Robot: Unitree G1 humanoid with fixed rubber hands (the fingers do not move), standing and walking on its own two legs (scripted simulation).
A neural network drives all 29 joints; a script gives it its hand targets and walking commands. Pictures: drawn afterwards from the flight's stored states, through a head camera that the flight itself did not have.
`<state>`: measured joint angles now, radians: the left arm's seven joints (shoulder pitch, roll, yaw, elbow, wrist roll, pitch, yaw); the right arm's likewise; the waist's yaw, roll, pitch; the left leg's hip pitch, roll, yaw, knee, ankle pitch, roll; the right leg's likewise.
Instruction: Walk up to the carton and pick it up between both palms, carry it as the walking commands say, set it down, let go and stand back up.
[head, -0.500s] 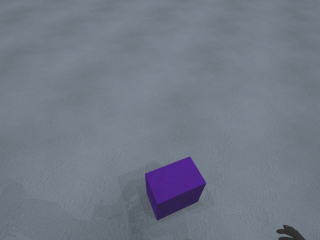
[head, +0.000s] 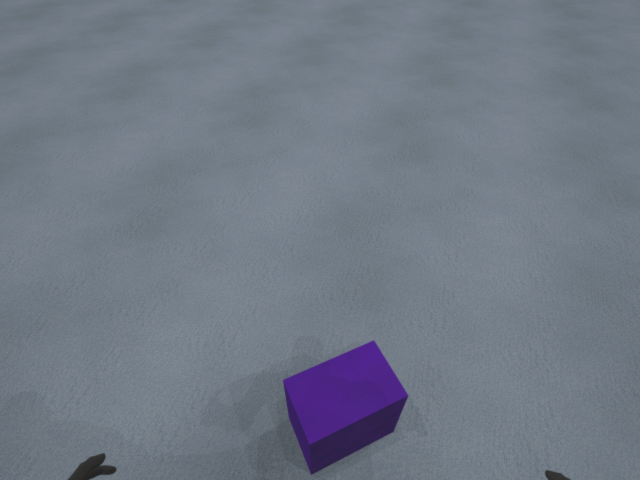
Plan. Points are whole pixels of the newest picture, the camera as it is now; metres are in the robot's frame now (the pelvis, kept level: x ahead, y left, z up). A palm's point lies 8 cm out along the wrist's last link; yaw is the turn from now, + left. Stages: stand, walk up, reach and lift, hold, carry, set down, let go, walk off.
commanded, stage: walk up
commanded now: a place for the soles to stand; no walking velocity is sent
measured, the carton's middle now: (342, 407) +0.47 -0.06 -0.63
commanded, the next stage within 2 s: none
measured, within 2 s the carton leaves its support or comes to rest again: neither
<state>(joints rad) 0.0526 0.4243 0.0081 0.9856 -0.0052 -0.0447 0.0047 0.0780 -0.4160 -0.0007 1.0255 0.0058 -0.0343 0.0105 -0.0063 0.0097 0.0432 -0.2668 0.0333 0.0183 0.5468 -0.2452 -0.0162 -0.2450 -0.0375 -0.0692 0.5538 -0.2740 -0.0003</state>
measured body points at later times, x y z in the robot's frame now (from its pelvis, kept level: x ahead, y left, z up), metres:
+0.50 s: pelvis +0.00 -0.08 -0.02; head +0.05 -0.04 +0.43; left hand +0.14 +0.28 -0.12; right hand +0.04 -0.48 -0.05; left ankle +0.03 +0.13 -0.73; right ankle +0.06 -0.24 -0.71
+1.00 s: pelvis +0.07 -0.20 -0.03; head +0.09 -0.18 +0.42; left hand +0.08 +0.15 -0.13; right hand +0.29 -0.50 -0.10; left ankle +0.07 -0.06 -0.73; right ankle +0.14 -0.32 -0.73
